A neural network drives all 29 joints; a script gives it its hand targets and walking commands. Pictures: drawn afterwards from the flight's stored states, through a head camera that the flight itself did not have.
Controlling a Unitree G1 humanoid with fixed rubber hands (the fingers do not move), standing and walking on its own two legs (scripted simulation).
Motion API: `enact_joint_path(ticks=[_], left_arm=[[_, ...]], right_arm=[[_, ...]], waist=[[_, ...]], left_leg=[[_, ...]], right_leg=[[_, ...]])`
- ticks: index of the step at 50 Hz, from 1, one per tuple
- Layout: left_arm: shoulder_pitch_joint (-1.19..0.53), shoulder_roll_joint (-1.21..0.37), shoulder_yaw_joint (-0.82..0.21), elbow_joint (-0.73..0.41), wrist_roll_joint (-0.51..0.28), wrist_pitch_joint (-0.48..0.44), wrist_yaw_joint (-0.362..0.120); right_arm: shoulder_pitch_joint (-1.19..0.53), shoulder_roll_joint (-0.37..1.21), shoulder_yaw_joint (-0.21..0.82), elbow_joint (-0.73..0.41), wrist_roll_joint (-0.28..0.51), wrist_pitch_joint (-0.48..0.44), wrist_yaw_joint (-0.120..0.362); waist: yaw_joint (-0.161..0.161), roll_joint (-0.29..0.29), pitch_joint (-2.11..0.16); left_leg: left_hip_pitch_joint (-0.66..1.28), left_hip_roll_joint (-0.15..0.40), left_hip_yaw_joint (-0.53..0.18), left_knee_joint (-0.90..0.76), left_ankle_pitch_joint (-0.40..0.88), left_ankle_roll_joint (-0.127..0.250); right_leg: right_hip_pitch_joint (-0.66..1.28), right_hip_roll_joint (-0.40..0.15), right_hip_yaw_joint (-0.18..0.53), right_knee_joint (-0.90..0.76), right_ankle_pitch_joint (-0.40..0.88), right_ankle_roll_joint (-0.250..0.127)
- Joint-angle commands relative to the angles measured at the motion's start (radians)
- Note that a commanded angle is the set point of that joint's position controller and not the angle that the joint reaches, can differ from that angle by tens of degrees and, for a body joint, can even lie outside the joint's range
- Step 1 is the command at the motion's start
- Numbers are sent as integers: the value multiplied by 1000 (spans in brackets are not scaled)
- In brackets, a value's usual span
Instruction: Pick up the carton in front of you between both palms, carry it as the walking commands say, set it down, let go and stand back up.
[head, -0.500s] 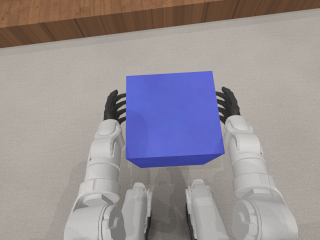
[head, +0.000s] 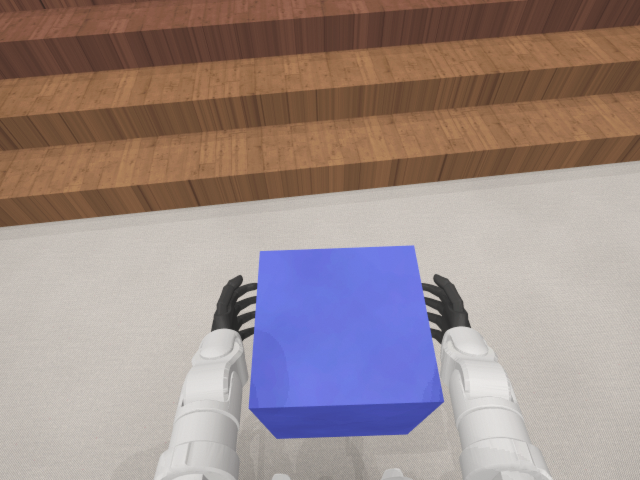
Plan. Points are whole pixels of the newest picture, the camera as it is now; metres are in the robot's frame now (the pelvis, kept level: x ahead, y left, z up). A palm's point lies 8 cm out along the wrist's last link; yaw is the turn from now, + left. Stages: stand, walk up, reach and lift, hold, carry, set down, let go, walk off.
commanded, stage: reach and lift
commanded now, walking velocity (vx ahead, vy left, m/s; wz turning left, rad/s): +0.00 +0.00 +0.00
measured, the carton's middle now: (339, 350) +0.34 -0.01 -0.10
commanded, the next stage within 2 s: hold in 1.34 s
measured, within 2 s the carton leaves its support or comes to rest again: neither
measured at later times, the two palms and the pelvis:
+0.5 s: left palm (196, 318) +0.30 +0.15 +0.09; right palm (479, 318) +0.30 -0.15 +0.08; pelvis +0.01 +0.00 +0.06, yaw +0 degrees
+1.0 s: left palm (196, 306) +0.31 +0.15 +0.10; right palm (482, 306) +0.31 -0.15 +0.09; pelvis +0.01 +0.00 +0.06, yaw +0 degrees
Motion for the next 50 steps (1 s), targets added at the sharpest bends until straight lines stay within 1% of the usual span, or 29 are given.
enact_joint_path(ticks=[1, 9, 14, 16, 19, 22, 24, 28, 32, 39, 50], left_arm=[[-469, -1024, -613, 20, -120, 17, -238], [-366, -1016, -656, -66, -136, 117, -265], [-336, -1014, -669, -130, -151, 195, -282], [-327, -1000, -646, -129, -140, 224, -286], [-332, -976, -596, -109, -112, 255, -292], [-379, -966, -541, -78, -83, 263, -300], [-428, -980, -539, -85, -85, 258, -306], [-493, -1000, -553, -105, -95, 250, -313], [-505, -998, -559, -107, -96, 250, -313], [-465, -973, -559, -124, -89, 262, -311], [-360, -948, -595, -215, -113, 287, -307]], right_arm=[[-482, 1041, 595, -29, 142, 0, 228], [-394, 1050, 641, -124, 158, 97, 242], [-364, 1042, 660, -197, 169, 178, 251], [-354, 1023, 638, -198, 155, 208, 252], [-356, 1004, 582, -176, 131, 238, 258], [-399, 988, 526, -143, 101, 248, 266], [-449, 1003, 525, -149, 104, 244, 275], [-519, 1026, 548, -174, 117, 235, 283], [-532, 1031, 557, -177, 122, 236, 283], [-487, 1017, 555, -190, 116, 250, 275], [-376, 1006, 593, -280, 141, 278, 262]], waist=[[-4, -20, -444], [2, -19, -294], [1, -15, -183], [-1, -11, -113], [-5, -7, -20], [-5, -5, 35], [-3, -4, 18], [2, -7, -44], [4, -13, -70], [4, -16, -71], [3, -18, -83]], left_leg=[[299, -73, -20, -205, 312, 7], [520, -52, -23, -380, 395, 9], [631, -38, -23, -481, 406, 8], [649, -34, -23, -518, 371, 9], [653, -29, -20, -560, 279, 13], [637, -25, -13, -576, 194, 17], [640, -24, -10, -574, 174, 19], [657, -25, -6, -565, 185, 19], [673, -26, -4, -570, 189, 20], [703, -28, -1, -586, 246, 16], [758, -39, -7, -603, 385, 12]], right_leg=[[441, 81, 26, -178, 333, -14], [640, 61, 27, -357, 402, -9], [740, 53, 23, -461, 400, -7], [756, 51, 20, -498, 364, -9], [753, 49, 15, -536, 272, -15], [747, 44, 9, -548, 188, -21], [753, 43, 5, -545, 166, -22], [779, 43, 2, -534, 177, -19], [795, 43, 1, -538, 183, -15], [827, 44, 6, -560, 243, -9], [882, 47, 15, -584, 387, -2]])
